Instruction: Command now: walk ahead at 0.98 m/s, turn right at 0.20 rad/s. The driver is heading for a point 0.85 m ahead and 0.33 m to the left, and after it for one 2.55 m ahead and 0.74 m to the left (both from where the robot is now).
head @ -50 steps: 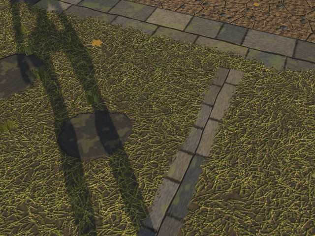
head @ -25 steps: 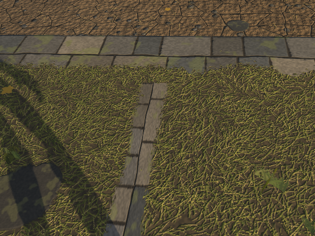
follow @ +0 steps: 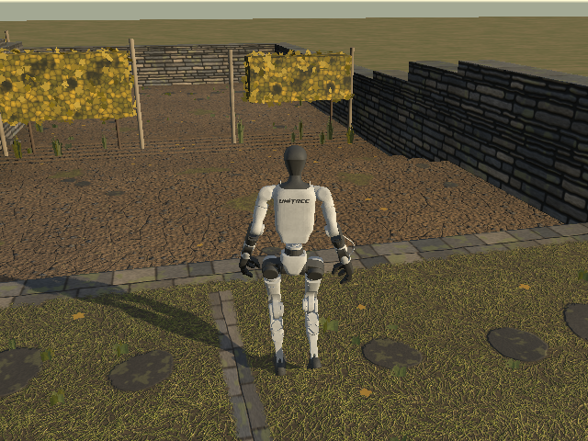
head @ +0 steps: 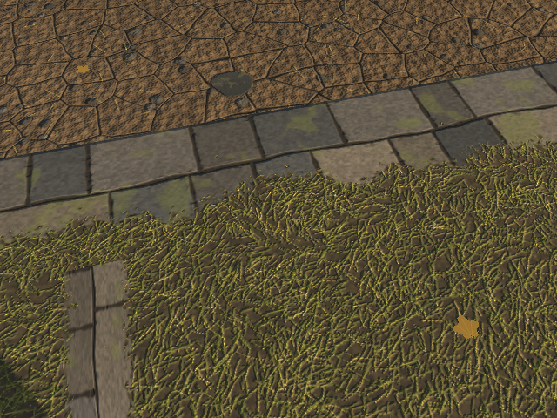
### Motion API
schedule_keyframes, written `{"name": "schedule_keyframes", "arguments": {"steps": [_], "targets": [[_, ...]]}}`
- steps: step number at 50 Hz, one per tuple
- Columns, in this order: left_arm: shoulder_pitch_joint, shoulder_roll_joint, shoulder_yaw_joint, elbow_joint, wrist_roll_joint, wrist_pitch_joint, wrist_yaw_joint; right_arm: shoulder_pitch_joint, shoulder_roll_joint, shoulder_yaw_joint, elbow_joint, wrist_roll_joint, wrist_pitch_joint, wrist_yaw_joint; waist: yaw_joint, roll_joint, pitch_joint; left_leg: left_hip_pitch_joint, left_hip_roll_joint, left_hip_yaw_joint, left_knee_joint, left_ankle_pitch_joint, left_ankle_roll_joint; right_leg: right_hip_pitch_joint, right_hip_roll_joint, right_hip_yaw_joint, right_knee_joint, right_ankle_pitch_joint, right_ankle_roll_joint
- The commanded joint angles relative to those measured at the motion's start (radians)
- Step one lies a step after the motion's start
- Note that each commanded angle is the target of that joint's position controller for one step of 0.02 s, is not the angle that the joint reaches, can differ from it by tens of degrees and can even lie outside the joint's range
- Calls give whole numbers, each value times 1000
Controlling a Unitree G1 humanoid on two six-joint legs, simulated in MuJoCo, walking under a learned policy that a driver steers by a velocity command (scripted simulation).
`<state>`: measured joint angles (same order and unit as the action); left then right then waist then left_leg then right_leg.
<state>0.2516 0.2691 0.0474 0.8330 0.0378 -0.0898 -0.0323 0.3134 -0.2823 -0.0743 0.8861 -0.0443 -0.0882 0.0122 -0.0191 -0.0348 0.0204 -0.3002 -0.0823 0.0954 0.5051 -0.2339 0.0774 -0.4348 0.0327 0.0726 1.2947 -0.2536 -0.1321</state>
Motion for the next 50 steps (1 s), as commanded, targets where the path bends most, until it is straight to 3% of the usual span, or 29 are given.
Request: {"name": "schedule_keyframes", "arguments": {"steps": [1, 4, 6, 9, 11, 13, 14, 15, 16, 17, 18, 19, 21, 23, 25, 30, 32, 34, 35, 36, 37, 38, 39, 40, 41, 42, 45, 48, 50], "targets": [[-20, -5, -23, -99, 17, 10, -19, 74, -10, 14, 0, 18, -43, 6, 43, 70, 47, 102, 295, -439, -372, -190, 133, -269, -109, 66, -48, 17, 17], [-223, 17, -39, -195, 30, 4, -26, 132, -35, 15, 7, 37, -53, 11, 24, 39, 126, 63, 249, -354, -457, -16, 162, -359, -158, -38, -259, 162, 64], [-323, -2, -59, -230, 14, -8, -41, 145, -48, 11, 0, 44, -55, 8, 5, 30, 140, -17, 189, -257, -474, 196, 133, -190, -127, -89, -515, 306, 84], [-388, 4, -63, -243, -5, -12, -40, 200, -119, -1, 9, 57, -56, 5, -24, 56, 104, 56, 210, -249, -482, 487, 123, -10, -62, -141, -659, 396, 85], [-380, 40, -51, -243, -1, -13, -19, 224, -132, 0, 20, 53, -46, 3, -19, 80, 49, 230, 215, -242, -349, 758, 105, 24, -22, -140, -736, 325, 72], [-169, 109, -19, -185, 5, -23, 7, 231, -175, -8, 29, 42, -32, -6, 81, 140, -105, 283, 217, -248, -29, 945, 74, 272, 25, -120, -773, 182, 51], [6, 151, 1, -138, 9, -27, 25, 195, -181, -12, 19, 44, -26, -6, 173, 135, -190, 152, 185, -243, 208, 794, 62, 502, -35, -85, -773, 169, 44], [189, 234, 28, -116, 35, -27, 48, 176, -101, 3, -18, 38, -29, -4, 227, 45, -327, -35, 128, -209, 525, 438, 66, 726, -258, 126, -758, -135, 35], [188, 270, 40, -114, 57, -22, 42, 272, 45, 33, -68, 101, -27, -6, 129, -243, -503, -347, 37, -167, 888, -201, 37, 957, -548, 650, -891, -337, -63], [133, 210, 44, -122, 33, -10, 32, 187, -56, 16, -77, 88, -16, -17, 138, -143, -421, -451, 90, -177, 941, -126, 56, 844, -497, 674, -981, -408, -61], [64, 120, 24, -116, 24, -15, 29, 86, -68, 9, -83, 71, -8, -11, 127, -58, -242, -484, 133, -178, 892, -47, 55, 693, -441, 489, -989, -321, -40], [43, 85, 19, -96, 25, -20, 27, 49, -47, 11, -90, 61, 0, -1, 103, -9, -139, -463, 159, -172, 850, -27, 48, 555, -410, 369, -1021, -153, -26], [53, 56, 11, -56, 12, -33, 30, 42, -6, 12, -104, 27, 34, 21, 42, -48, -61, -414, 196, -169, 813, -31, 34, 400, -363, 188, -1062, -11, 2], [69, 21, 5, -17, -16, -48, 22, -22, 27, 17, -143, 16, 65, 35, 13, -51, -6, -457, 226, -156, 790, -18, 28, 353, -344, 60, -1101, 86, 28], [67, 17, 3, 1, -24, -58, 19, -109, 30, 24, -192, 10, 76, 51, 0, -47, 35, -495, 231, -122, 745, 79, 24, 321, -312, -82, -1136, 219, 51], [59, 93, 14, 17, -17, -69, 30, -283, -9, 41, -269, 18, 73, 84, -17, 3, 121, -345, 169, 26, 359, 321, 70, 283, -227, -342, -1204, 497, 96], [119, 146, 20, 23, -17, -60, 41, -303, -29, 41, -271, 18, 68, 87, -18, -2, 102, -254, 93, 105, 271, 312, 100, 381, -236, -378, -1115, 905, 113], [130, 215, 37, 10, -12, -28, 60, -187, -80, 26, -238, 23, 66, 76, -93, -59, 7, -116, 21, 131, 251, 213, 128, 481, -268, -373, -903, 1259, 122], [95, 246, 46, -5, -4, -8, 66, -34, -116, 9, -199, 25, 64, 65, -176, -79, -71, 41, -5, 111, 257, 152, 150, 466, -292, -358, -702, 1336, 110], [56, 256, 52, -27, 1, 10, 65, 170, -161, -19, -138, 23, 63, 49, -262, -65, -165, 272, -23, 57, 220, 84, 180, 374, -302, -327, -420, 1250, 91], [55, 223, 50, -27, 8, 18, 51, 235, -206, -47, -97, 30, 67, 23, -259, 37, -168, 451, 0, -41, 158, 6, 207, 178, -192, -318, -55, 631, 104], [84, 60, 8, -87, 23, 7, 37, 133, -293, -64, -109, 33, 79, 10, -104, 291, -95, 546, 173, -376, 170, 211, 271, -200, -23, -268, 342, -258, 142], [70, 94, 1, -202, -4, -18, 35, 124, -351, -76, -158, 18, 89, 10, -89, 267, -306, 737, 306, -814, -91, -49, 429, -427, 0, -45, 424, -239, 151], [-11, 137, -1, -209, 1, -42, 36, 117, -301, -73, -169, 18, 88, -1, -101, 96, -208, 650, 341, -897, -248, -195, 388, -491, -59, 9, 337, -164, 146], [-29, 144, -3, -200, 1, -49, 36, 85, -245, -60, -154, 22, 81, -9, -50, -8, -73, 478, 317, -835, -281, -174, 343, -457, -98, 10, 223, -103, 144], [-41, 129, -9, -198, 17, -41, 39, 61, -220, -52, -148, 29, 67, -12, -5, -56, -24, 335, 276, -760, -278, -79, 320, -389, -124, 14, 152, -106, 154], [-26, 101, -17, -197, 40, 24, 33, 19, -162, -27, -158, 41, 24, -15, 69, -75, 34, 36, 174, -579, -305, 46, 299, -230, -178, 5, -41, -141, 204], [-161, 35, -46, -248, 22, 29, 11, 54, -127, -13, -133, 42, -9, -9, 32, -30, 89, -52, 94, -380, -359, 234, 237, -165, -192, -77, -362, 147, 186], [-231, 15, -55, -255, 0, 22, -3, 105, -123, -12, -116, 60, -26, 6, -28, 9, 79, -17, 72, -290, -378, 390, 170, -72, -160, -127, -554, 394, 136]]}}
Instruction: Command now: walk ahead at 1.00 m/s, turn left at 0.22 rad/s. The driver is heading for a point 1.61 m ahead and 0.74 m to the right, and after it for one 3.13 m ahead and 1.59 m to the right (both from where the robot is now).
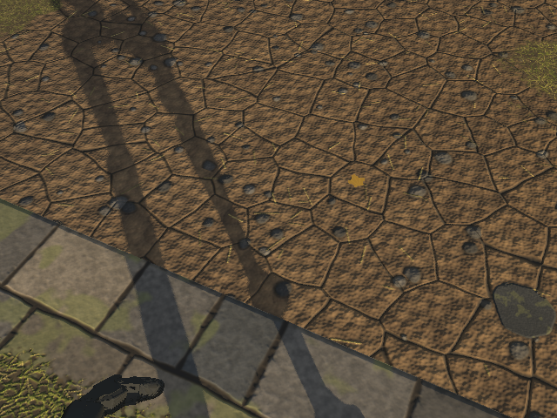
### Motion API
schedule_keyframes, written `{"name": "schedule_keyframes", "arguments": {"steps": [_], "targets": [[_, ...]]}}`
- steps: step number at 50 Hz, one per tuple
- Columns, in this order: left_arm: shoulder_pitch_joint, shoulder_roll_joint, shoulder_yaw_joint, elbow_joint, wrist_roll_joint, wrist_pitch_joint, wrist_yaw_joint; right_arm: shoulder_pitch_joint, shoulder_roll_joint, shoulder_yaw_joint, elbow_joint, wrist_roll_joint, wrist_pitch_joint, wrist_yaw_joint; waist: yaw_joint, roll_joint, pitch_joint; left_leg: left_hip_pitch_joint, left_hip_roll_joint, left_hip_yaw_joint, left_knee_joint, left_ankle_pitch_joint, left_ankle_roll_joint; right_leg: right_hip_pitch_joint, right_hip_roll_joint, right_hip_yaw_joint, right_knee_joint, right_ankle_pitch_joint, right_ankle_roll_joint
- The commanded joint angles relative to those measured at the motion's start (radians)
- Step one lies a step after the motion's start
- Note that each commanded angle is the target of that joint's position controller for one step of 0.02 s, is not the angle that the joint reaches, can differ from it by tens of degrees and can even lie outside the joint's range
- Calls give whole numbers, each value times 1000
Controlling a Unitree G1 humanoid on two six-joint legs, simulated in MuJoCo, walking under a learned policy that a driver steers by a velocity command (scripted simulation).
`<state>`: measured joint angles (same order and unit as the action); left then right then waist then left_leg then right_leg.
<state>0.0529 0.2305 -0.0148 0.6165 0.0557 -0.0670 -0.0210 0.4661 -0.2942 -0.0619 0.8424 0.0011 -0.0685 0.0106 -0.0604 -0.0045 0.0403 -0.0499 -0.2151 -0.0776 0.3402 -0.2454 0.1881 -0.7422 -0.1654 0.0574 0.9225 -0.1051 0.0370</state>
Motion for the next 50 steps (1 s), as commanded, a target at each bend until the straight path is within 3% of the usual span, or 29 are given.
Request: {"name": "schedule_keyframes", "arguments": {"steps": [1, 5, 7, 9, 10, 11, 12, 15, 18, 22, 23, 25, 27, 29, 31, 34, 36, 37, 38, 39, 40, 41, 42, 43, 44, 46, 47, 48, 50], "targets": [[-45, 53, 8, -31, -29, 2, -16, -16, -117, -22, -63, 19, -52, 13, -8, -17, 46, -201, 224, -96, -234, 481, 34, 240, 60, -135, -224, 318, -56], [-118, 110, 29, -46, -34, -3, -15, 31, -156, -20, -21, -14, -54, -7, -36, 41, 44, 138, 310, -22, -211, 803, -24, 186, 124, -178, -381, 261, -143], [-57, 158, 50, -28, -35, -2, -17, 23, -199, -25, -13, -34, -42, -26, 20, 91, -16, 254, 353, 30, -75, 1138, -66, 245, 208, -205, -403, 108, -172], [269, 220, 82, 72, -53, 3, -8, -46, -228, -32, -31, -69, -13, -46, 181, 110, -169, 248, 369, 88, 320, 1310, -96, 510, 277, -189, -392, 1, -204], [515, 246, 101, 138, -47, 13, 3, -121, -216, -28, -54, -75, -5, -53, 314, 98, -260, 29, 343, 130, 679, 1142, -101, 797, 199, -94, -337, -117, -248], [560, 363, 139, 157, -26, 22, 6, -25, -93, 0, -107, -21, -13, -25, 214, -239, -354, -477, 158, 122, 1179, 319, -184, 1156, -48, 446, -367, -361, -442], [481, 292, 131, 149, -50, 32, -7, -72, -101, 14, -128, -36, -39, -17, 191, -195, -391, -671, 82, 19, 1252, -166, -173, 1186, -114, 808, -592, -344, -466], [381, 218, 119, 152, -51, 22, -1, -251, -114, 36, -190, -48, -62, -15, 120, 70, -100, -671, 246, -35, 1047, -49, -153, 780, -39, 541, -663, -208, -381], [358, 191, 99, 168, -60, 1, 0, -254, -88, 54, -227, -74, -2, -13, 26, 33, 13, -592, 299, -14, 816, -94, -195, 494, 70, 410, -727, -167, -353], [356, 243, 116, 158, -73, -16, -4, -480, -66, 78, -318, -53, 6, 13, 76, -28, 84, -425, 278, 78, 406, 240, -231, 294, 169, 308, -820, -16, -319], [358, 245, 119, 165, -74, -15, -9, -471, -35, 86, -314, -51, 9, 19, 81, -43, 47, -313, 246, 109, 403, 347, -230, 258, 184, 274, -805, 130, -295], [403, 254, 124, 162, -67, -9, -9, -376, -91, 55, -253, -49, 0, 28, 95, -41, -58, -337, 249, 76, 537, 475, -201, 432, 155, 279, -675, 347, -289], [573, 255, 132, 217, -57, 0, 19, -552, -165, 23, -314, -51, -23, 19, 200, -13, -21, -778, 274, -32, 451, 394, -174, 851, 104, 396, -529, 316, -303], [649, 253, 142, 243, -46, 4, 35, -721, -134, 32, -372, -60, -42, 15, 283, -47, 29, -1008, 270, -48, 384, 304, -176, 1054, 69, 498, -480, 315, -324], [561, 227, 137, 231, -44, 1, 50, -729, -65, 56, -378, -52, -59, 31, 272, -13, 23, -696, 243, -19, 154, 541, -196, 834, 155, 435, -458, 118, -250], [437, 238, 132, 212, -54, -17, 53, -508, -91, 35, -297, -16, -56, 29, 169, -48, -17, -220, 252, -57, 76, 669, -212, 619, 201, 418, -350, 25, -197], [372, 240, 128, 232, -32, 4, 68, -165, -138, 4, -189, -15, -52, -6, -22, -28, -135, 42, 306, -58, -44, 824, -215, 638, 276, 361, 113, 20, -184], [344, 246, 129, 228, -47, 14, 73, 35, -174, -20, -116, -14, -44, -19, -123, 20, -177, 230, 345, -54, -104, 884, -221, 567, 294, 294, 394, -10, -164], [314, 179, 120, 212, -59, 21, 69, 105, -216, -39, -67, -42, -37, -21, -131, 128, -141, 394, 412, -106, -18, 723, -208, 311, 360, 238, 713, -540, -145], [411, 85, 86, 168, -84, 12, 74, 155, -195, -15, -86, -93, -45, -5, -41, 303, -236, 683, 538, -73, 489, 1170, -274, -42, 297, 200, 983, -780, -148], [560, 68, 73, 174, -103, 7, 97, 116, -169, -18, -91, -84, -40, 12, 48, 411, -393, 744, 653, -260, 499, 1400, -232, -156, 228, 116, 1084, -651, -140], [557, 104, 73, 201, -66, 15, 86, 29, -218, -44, -120, -63, -37, -5, 44, 329, -479, 588, 720, -539, 246, 596, -83, -187, 208, 55, 1090, -474, -145], [451, 128, 73, 195, -27, 39, 66, -74, -168, -37, -126, -72, -35, -16, 66, 193, -326, 352, 687, -590, 62, 104, -34, -205, 163, 4, 1030, -373, -138], [326, 157, 80, 171, -2, 56, 40, -96, -112, -15, -106, -66, -33, -16, 47, 64, -164, 160, 631, -490, 10, 111, -66, -196, 131, -17, 982, -335, -142], [264, 144, 73, 131, 13, 70, 16, -62, -114, -9, -73, -57, -53, -13, 47, 59, -86, 18, 667, -445, 54, 243, -48, -170, 87, 21, 921, -294, -152], [55, 70, 48, 41, -17, 78, -25, -73, -20, 17, 23, -16, -72, -5, 110, 102, 97, -268, 507, -126, -64, 271, -186, -67, 55, 27, 511, -120, -137], [43, 55, 41, 52, -26, 80, -36, -128, 0, 24, 28, -19, -72, -5, 112, 124, 86, -338, 411, 5, -142, 281, -211, 59, 91, -19, 424, -31, -127], [51, 50, 35, 26, -17, 77, -46, -143, -26, 24, 18, -14, -87, -10, 148, 192, 82, -356, 452, 3, -108, 449, -200, 99, 73, -4, 325, 86, -129], [-9, 58, 25, 20, -16, 73, -49, -71, -16, 23, 45, -1, -86, -8, 124, 116, 72, -211, 443, 109, -90, 715, -224, 51, 94, -77, 205, 125, -152]]}}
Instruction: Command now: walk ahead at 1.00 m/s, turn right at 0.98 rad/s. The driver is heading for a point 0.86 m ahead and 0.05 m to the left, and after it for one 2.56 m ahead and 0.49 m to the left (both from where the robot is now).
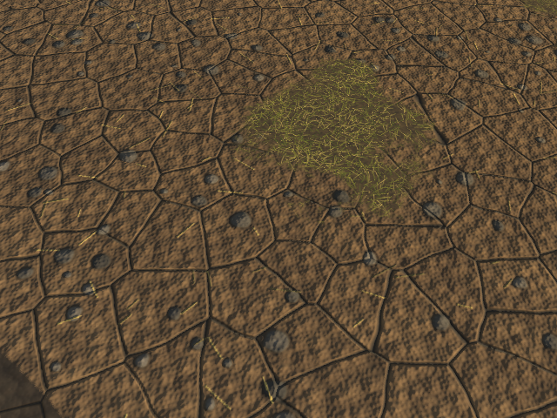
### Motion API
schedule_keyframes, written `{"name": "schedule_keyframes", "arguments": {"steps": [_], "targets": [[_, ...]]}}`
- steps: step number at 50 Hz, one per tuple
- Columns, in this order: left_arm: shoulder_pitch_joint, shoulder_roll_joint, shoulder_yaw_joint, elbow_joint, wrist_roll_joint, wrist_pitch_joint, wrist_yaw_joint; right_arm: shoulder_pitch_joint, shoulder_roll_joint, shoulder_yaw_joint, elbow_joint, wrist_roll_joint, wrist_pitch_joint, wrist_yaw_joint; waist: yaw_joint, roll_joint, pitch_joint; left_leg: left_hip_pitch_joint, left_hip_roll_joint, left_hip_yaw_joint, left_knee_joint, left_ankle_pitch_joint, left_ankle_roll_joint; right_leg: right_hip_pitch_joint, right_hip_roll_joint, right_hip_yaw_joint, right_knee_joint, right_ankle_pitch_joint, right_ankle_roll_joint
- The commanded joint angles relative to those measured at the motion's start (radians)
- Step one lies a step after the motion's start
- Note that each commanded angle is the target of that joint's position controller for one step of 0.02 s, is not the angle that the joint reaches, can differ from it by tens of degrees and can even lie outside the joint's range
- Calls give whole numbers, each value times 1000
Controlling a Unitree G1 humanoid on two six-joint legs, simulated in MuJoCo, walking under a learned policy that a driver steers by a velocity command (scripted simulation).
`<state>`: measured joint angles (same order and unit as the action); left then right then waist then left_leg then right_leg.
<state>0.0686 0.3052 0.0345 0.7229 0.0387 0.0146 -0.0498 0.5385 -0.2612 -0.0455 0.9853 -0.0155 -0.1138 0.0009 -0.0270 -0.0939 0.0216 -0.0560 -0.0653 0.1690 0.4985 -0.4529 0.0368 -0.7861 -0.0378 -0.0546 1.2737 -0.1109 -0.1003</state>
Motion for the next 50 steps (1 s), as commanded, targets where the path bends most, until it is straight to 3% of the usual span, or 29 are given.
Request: {"name": "schedule_keyframes", "arguments": {"steps": [1, 4, 6, 7, 8, 9, 10, 11, 12, 13, 15, 18, 22, 24, 26, 28, 29, 30, 31, 32, 33, 34, 36, 37, 41, 44, 47, 49, 50], "targets": [[-92, -11, -30, -99, 1, -14, -22, -109, -66, 2, -92, 15, -33, -1, 65, 148, 95, -129, 281, -102, -274, 981, -88, 79, -15, -22, -226, 116, -31], [-138, -18, -46, -103, -14, -30, -23, -35, -111, 6, -68, -3, -3, -31, 62, 162, 75, -67, 247, 16, -182, 1446, -119, 309, 103, -152, -459, 82, -73], [19, 45, -23, -40, 2, -28, -16, -34, -163, 3, -68, -5, 15, -55, 151, 177, -15, -87, 293, 9, 58, 1573, -106, 573, 158, -118, -511, 27, -106], [232, 100, 4, 35, 7, -27, -6, -88, -183, 3, -90, -10, 24, -56, 243, 174, -88, -184, 305, -9, 292, 1514, -95, 807, 149, -49, -548, 3, -149], [422, 149, 35, 104, -4, -28, 9, -184, -210, -7, -112, -9, 32, -48, 355, 91, -132, -361, 207, 36, 741, 977, -79, 1042, 80, 56, -703, 64, -233], [383, 199, 51, 113, -23, -23, 25, -172, -127, 6, -161, -23, 22, -34, 237, -98, -198, -598, 78, 13, 1110, -62, -47, 1197, -91, 276, -635, 128, -249], [348, 235, 52, 70, -6, -28, 33, -37, -95, 21, -229, 2, 18, -25, 123, -45, -350, -769, 126, -185, 1200, -113, -22, 1327, -301, 603, -707, 72, -387], [352, 182, 54, 66, -7, -22, 51, -166, -149, 14, -253, -1, 6, -16, 182, 56, -210, -865, 115, -200, 1103, 3, -17, 1173, -278, 680, -946, -278, -360], [288, 138, 47, 89, -9, -27, 61, -177, -150, 10, -251, 0, 7, -3, 104, 93, 1, -863, 162, -195, 970, 59, -11, 945, -251, 613, -1053, -383, -310], [228, 103, 37, 88, -8, -42, 64, -186, -135, 8, -235, -18, 23, 4, 45, 120, 83, -800, 184, -195, 897, 68, -18, 795, -199, 551, -1083, -347, -270], [196, 78, 24, 91, -22, -80, 67, -145, -87, 20, -212, -43, 66, 16, -36, 146, 131, -646, 227, -215, 765, 78, -49, 555, -139, 418, -1139, -268, -243], [197, 102, 34, 106, -31, -124, 51, -309, -71, 22, -280, -28, 66, 31, -30, 112, 173, -602, 259, -190, 487, 282, -67, 445, -59, 270, -1216, -115, -215], [270, 116, 42, 130, -60, -157, 34, -453, -48, 26, -312, 5, 53, 57, 33, 104, 140, -375, 206, -131, 154, 672, -6, 478, -45, 163, -1303, 78, -159], [320, 137, 44, 154, -53, -153, 37, -496, -69, 18, -323, 2, 54, 55, 56, 95, 135, -405, 175, -113, 75, 661, 22, 666, -80, 146, -1290, 247, -136], [343, 180, 49, 168, -30, -142, 45, -480, -97, 4, -327, -10, 54, 44, 38, 61, 65, -378, 101, -76, 57, 494, 50, 849, -110, 118, -1141, 662, -103], [324, 222, 58, 179, 8, -114, 62, -216, -152, -25, -263, -10, 58, 20, -108, 10, -106, -133, 29, -73, 69, 281, 77, 887, -126, 93, -768, 923, -66], [285, 201, 53, 171, 20, -105, 67, 17, -204, -45, -198, -20, 61, 1, -226, 28, -208, 134, 70, -109, 92, 211, 91, 720, -84, 64, -454, 787, -50], [422, 28, 9, 119, -27, -116, 46, 92, -355, -84, -184, -59, 55, -13, -141, 331, -368, 455, 371, -568, 30, -157, 188, 346, 53, 48, 18, 201, -10], [426, 31, 3, 119, -41, -137, 38, 90, -328, -81, -170, -42, 53, 8, -124, 434, -464, 499, 448, -1020, -225, -302, 211, 180, 177, 187, 183, -344, -23], [308, 79, 12, 93, -43, -138, 46, -42, -268, -72, -175, -39, 49, 15, -93, 300, -256, 376, 412, -892, -235, -253, 189, 54, 92, 196, 238, -262, -48], [240, 88, 8, 80, -38, -139, 43, -116, -196, -57, -183, -29, 42, 20, -73, 148, -161, 224, 388, -719, -222, -122, 176, 60, 28, 175, 168, -166, -46], [202, 72, 2, 68, -25, -133, 35, -152, -157, -45, -177, -30, 38, 20, -42, 113, -100, 104, 344, -610, -241, -32, 156, 88, -5, 165, 96, -150, -42], [198, 32, -10, 39, 15, -102, 16, -159, -97, -17, -144, -14, 34, 20, 32, 153, -25, -82, 272, -520, -297, 15, 153, 156, -51, 140, 10, -154, -10], [181, 19, -16, 22, 21, -91, 9, -145, -97, -17, -134, -3, 28, 19, 44, 160, 10, -119, 253, -505, -331, 27, 170, 138, -65, 122, -25, -166, 10], [-35, 25, -35, -83, 12, -91, -3, -113, -125, -29, -124, 12, 9, 17, 34, 134, 142, -241, 200, -411, -467, 191, 218, 88, -95, 62, -363, 32, 97], [-118, 16, -46, -104, -10, -102, -18, -112, -169, -48, -136, 28, -3, 17, 15, 131, 114, -299, 166, -351, -498, 392, 187, 340, -36, 20, -627, 238, 114], [-147, 55, -31, -115, -13, -101, 2, -84, -195, -58, -135, 31, 0, 16, 1, 140, 80, -109, 201, -380, -430, 582, 162, 377, -11, 39, -727, 247, 98], [-37, 103, -8, -90, -11, -107, 24, -79, -229, -68, -135, 18, 10, 8, 50, 158, -22, 9, 200, -381, -212, 864, 127, 502, 32, 46, -754, 86, 80], [132, 133, 10, -43, -13, -110, 41, -95, -251, -73, -139, 6, 18, 7, 131, 145, -127, -10, 168, -363, 13, 929, 111, 680, 56, 29, -750, -13, 70]]}}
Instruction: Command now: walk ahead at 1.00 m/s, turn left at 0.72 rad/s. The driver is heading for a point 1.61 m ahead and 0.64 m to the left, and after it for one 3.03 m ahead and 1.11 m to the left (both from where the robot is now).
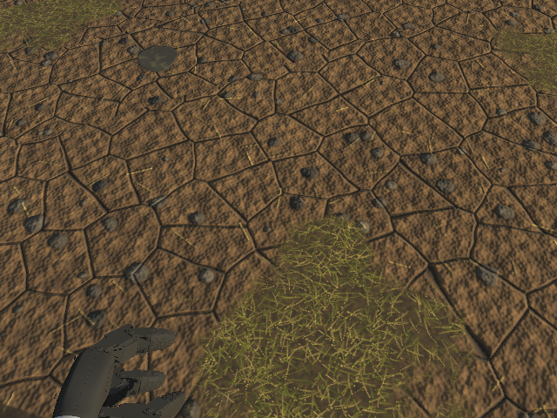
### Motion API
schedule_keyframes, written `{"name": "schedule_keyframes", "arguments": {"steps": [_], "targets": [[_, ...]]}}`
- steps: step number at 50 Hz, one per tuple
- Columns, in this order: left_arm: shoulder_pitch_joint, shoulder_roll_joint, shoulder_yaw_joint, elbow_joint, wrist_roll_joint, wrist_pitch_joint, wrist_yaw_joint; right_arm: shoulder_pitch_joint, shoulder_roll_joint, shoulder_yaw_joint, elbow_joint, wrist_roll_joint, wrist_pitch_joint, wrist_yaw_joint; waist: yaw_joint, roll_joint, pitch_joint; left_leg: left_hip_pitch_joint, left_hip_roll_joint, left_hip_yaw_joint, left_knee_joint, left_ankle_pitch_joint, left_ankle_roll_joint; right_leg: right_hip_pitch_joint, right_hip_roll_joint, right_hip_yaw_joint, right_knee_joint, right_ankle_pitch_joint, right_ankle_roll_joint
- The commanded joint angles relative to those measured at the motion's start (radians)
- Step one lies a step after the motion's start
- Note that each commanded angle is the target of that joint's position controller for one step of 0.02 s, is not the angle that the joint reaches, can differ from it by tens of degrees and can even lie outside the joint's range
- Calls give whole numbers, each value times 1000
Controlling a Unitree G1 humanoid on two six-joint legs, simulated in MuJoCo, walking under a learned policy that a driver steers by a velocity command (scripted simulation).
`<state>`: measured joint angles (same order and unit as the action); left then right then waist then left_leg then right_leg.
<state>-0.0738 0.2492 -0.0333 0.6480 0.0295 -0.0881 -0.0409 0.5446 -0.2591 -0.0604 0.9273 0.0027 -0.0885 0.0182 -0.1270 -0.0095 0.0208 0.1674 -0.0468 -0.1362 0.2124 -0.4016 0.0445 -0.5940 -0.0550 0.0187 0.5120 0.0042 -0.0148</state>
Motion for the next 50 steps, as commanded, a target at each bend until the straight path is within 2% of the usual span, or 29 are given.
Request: {"name": "schedule_keyframes", "arguments": {"steps": [1, 2, 3, 4, 5, 6, 8, 10, 16, 19, 21, 23, 24, 25, 26, 27, 28, 30, 32, 36, 39, 41, 43, 45, 46, 47, 48, 49, 50], "targets": [[476, 234, 100, 75, 8, -10, 55, -141, -228, -55, -98, -20, -6, -9, 328, 46, -231, -394, 100, -49, 582, 749, 87, 735, -15, 12, 58, -214, -24], [621, 314, 121, 82, 49, -14, 73, -105, -72, -19, -141, -10, -11, -9, 329, -175, -385, -617, 19, 10, 967, 227, 88, 954, -292, 347, -7, -663, -40], [528, 364, 134, 64, 49, -6, 61, -12, -25, -1, -201, 42, -11, -2, 209, -448, -472, -843, -45, 21, 1182, -83, 86, 1007, -441, 890, -285, -861, -114], [411, 250, 122, 48, 39, -1, 55, -99, -98, -9, -174, 16, 8, -14, 197, -248, -296, -942, 42, 34, 1240, 23, 98, 883, -388, 777, -289, -928, -124], [359, 161, 103, 46, 29, -3, 51, -179, -112, -10, -175, -2, 16, -7, 201, -111, -161, -949, 84, 56, 1188, 107, 90, 742, -342, 565, -265, -732, -117], [350, 131, 97, 63, 30, -5, 49, -217, -108, -11, -173, -10, 26, 4, 187, -42, -101, -910, 116, 57, 1140, 136, 79, 640, -302, 416, -270, -522, -104], [388, 99, 87, 114, 15, -19, 50, -247, -71, -5, -197, -34, 59, 28, 146, -84, -38, -879, 158, 61, 1096, 140, 57, 532, -256, 221, -293, -317, -84], [420, 77, 83, 152, -9, -37, 41, -317, -45, 4, -238, -35, 86, 41, 132, -75, 1, -928, 179, 80, 1077, 169, 49, 520, -239, 86, -324, -170, -63], [404, 125, 93, 178, -6, -57, 43, -535, -70, 26, -339, -29, 91, 79, 105, -25, 109, -860, 145, 218, 706, 450, 74, 471, -153, -248, -429, 131, -29], [464, 182, 101, 192, -8, -46, 56, -571, -78, 31, -340, -28, 86, 83, 99, -33, 100, -728, 52, 329, 556, 449, 128, 586, -156, -324, -337, 673, 2], [466, 247, 118, 178, -3, -13, 71, -442, -123, 14, -301, -23, 81, 66, 19, -87, 4, -586, -20, 351, 536, 343, 158, 678, -187, -322, -120, 1021, 7], [394, 281, 132, 142, 8, 26, 73, -80, -202, -33, -195, -21, 76, 37, -146, -86, -163, -194, -65, 281, 502, 206, 214, 554, -221, -276, 367, 996, -28], [395, 241, 129, 142, 15, 31, 58, -22, -244, -62, -155, -17, 80, 10, -135, 24, -161, -14, -34, 172, 437, 132, 242, 341, -108, -269, 731, 343, -9], [445, 94, 94, 56, 17, 18, 40, -157, -348, -80, -185, -28, 98, -1, 46, 295, -127, 151, 183, -306, 360, 194, 358, -102, 77, -213, 1119, -507, 51], [367, 147, 91, -31, 6, -11, 45, -130, -376, -93, -230, -31, 106, 2, -4, 168, -284, 254, 283, -639, 148, 17, 461, -262, 79, 21, 1179, -473, 46], [293, 163, 85, -44, 7, -35, 45, -138, -335, -88, -219, -27, 101, -7, 7, 38, -171, 146, 302, -665, 35, -44, 419, -307, 22, 66, 1087, -406, 37], [289, 162, 81, -33, 6, -42, 46, -161, -281, -75, -201, -23, 91, -13, 63, -54, -44, -24, 274, -590, 11, 31, 377, -263, -17, 62, 966, -356, 35], [310, 148, 73, -21, 36, -11, 49, -222, -232, -56, -205, -17, 58, -24, 150, -89, 14, -267, 185, -422, 14, 212, 341, -117, -61, 68, 832, -374, 61], [299, 130, 69, -27, 45, 29, 43, -223, -201, -41, -202, -7, 32, -19, 177, -85, 36, -416, 128, -334, -12, 257, 332, -45, -87, 51, 698, -411, 92], [82, 62, 37, -110, 20, 32, 17, -183, -192, -41, -185, -5, 7, -9, 109, -21, 86, -527, 23, -177, -57, 429, 255, 63, -64, -30, 300, -28, 80], [30, 61, 35, -111, 5, 22, 8, -106, -183, -37, -149, 12, -6, -1, 45, 19, 50, -410, 63, -167, -78, 608, 204, 166, -21, -57, 120, 201, 27], [6, 91, 45, -117, 5, 19, 12, -86, -200, -39, -130, 5, -5, -10, 33, 31, 40, -249, 98, -162, -31, 773, 184, 152, 7, -62, 38, 160, -5], [114, 147, 71, -88, 7, 16, 27, -86, -251, -46, -119, -9, -3, -23, 92, 69, -43, -109, 130, -156, 144, 1102, 142, 251, 74, -69, 16, 1, -35], [464, 213, 109, 4, -8, 16, 56, -166, -273, -49, -123, -39, 7, -25, 298, 77, -196, -209, 102, -108, 568, 1112, 111, 598, 56, -56, 23, -147, -65], [669, 283, 130, 41, 15, 17, 76, -181, -166, -21, -152, -49, -2, -27, 365, -39, -315, -403, 46, -48, 950, 759, 103, 828, -128, 158, 66, -460, -83], [594, 354, 147, 53, 30, 16, 57, -19, -55, 8, -192, 17, -11, -11, 194, -444, -412, -738, -139, -2, 1235, -15, 50, 997, -361, 838, -204, -644, -221], [477, 249, 139, 27, 19, 22, 37, -96, -128, 13, -170, -16, -5, -25, 201, -200, -259, -880, -42, -15, 1271, 34, 74, 900, -325, 851, -251, -732, -236], [424, 172, 123, 30, 11, 17, 31, -207, -146, 9, -180, -23, -1, -17, 203, -43, -146, -889, 6, -9, 1231, 112, 70, 766, -291, 655, -239, -644, -233], [424, 134, 114, 56, 17, 14, 29, -267, -138, 14, -197, -29, 0, -9, 190, 43, -67, -872, 33, 1, 1173, 124, 72, 639, -248, 534, -255, -520, -219]]}}
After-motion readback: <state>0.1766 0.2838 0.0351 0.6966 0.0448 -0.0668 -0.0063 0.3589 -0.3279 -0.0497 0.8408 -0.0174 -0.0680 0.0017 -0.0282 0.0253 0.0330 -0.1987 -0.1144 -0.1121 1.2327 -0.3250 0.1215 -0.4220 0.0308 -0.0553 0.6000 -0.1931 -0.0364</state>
